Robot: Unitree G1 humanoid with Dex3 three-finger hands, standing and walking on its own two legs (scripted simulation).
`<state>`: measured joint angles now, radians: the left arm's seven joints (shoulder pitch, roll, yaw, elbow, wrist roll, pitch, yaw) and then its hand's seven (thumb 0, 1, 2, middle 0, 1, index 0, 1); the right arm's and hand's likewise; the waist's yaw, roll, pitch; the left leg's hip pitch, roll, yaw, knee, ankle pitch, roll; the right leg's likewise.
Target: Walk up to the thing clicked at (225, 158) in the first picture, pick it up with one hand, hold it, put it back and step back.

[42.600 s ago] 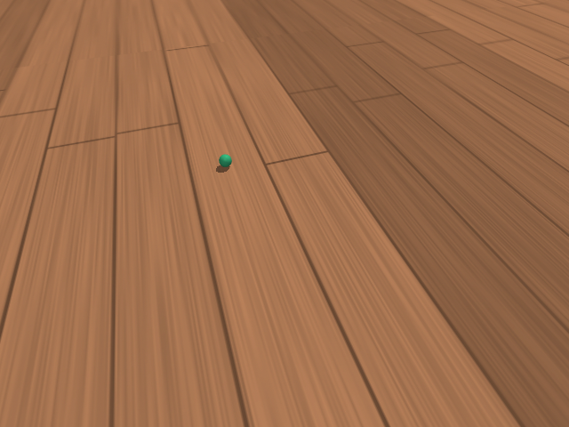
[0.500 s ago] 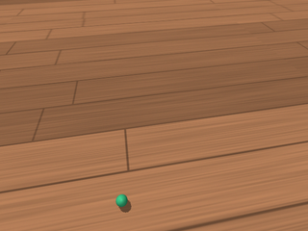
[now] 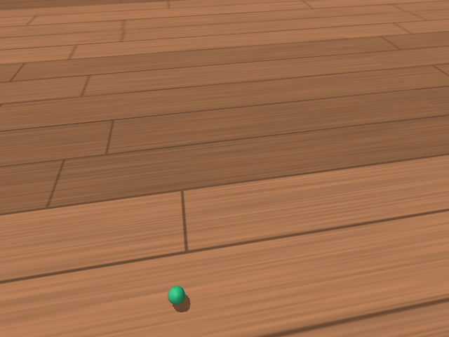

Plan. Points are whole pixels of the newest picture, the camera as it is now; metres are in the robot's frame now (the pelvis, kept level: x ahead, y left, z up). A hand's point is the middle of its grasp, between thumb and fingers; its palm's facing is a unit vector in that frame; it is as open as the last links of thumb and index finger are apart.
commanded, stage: stand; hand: left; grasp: from above
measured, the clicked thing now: (176, 295) +0.46 +0.26 -0.74
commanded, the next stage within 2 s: step back in 0.58 s
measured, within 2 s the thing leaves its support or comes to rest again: neither
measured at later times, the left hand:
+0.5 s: hand out of the picture +0.07 +0.24 -0.16, palm faces +0.02 -0.94 -0.34, open 7.4 cm
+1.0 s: hand out of the picture +0.11 +0.31 -0.18, palm faces +0.00 -0.93 -0.36, open 7.4 cm
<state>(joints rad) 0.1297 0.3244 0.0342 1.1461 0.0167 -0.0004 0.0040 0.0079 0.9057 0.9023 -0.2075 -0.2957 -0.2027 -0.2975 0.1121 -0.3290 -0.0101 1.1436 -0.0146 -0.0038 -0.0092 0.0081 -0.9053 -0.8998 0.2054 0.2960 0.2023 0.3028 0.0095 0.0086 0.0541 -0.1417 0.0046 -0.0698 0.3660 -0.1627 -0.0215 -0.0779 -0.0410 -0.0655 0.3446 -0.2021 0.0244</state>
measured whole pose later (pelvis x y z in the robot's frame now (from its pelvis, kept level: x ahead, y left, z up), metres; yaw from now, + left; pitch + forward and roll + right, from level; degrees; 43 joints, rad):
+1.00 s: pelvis -0.04 +0.05 -0.02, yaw +1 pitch +0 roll -1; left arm 0.00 0.40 0.07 0.91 -0.01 0.06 0.03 0.01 0.91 0.90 -0.21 -0.30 -0.20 -0.30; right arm 0.14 -0.36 -0.05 0.94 -0.02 0.04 -0.01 0.01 -0.91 -0.90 0.21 0.30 0.20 0.30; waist -0.03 -0.06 0.22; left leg -0.30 -0.05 -0.02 0.61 -0.30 0.06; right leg -0.44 0.07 0.14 1.05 -0.56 -0.03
